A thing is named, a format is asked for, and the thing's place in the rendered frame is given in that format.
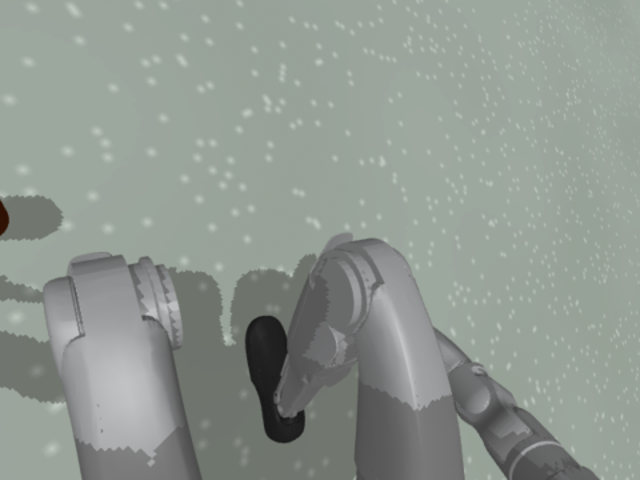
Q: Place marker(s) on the right robot hand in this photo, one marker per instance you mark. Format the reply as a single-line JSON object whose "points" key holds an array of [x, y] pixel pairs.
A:
{"points": [[452, 355]]}

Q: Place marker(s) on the bottle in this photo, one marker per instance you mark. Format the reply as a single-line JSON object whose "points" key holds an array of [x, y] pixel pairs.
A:
{"points": [[4, 219]]}

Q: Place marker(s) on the right robot foot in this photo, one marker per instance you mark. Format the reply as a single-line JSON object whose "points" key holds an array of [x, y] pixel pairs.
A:
{"points": [[266, 350]]}

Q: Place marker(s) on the right robot arm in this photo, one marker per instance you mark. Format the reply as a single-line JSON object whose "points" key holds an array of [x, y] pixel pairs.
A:
{"points": [[519, 444]]}

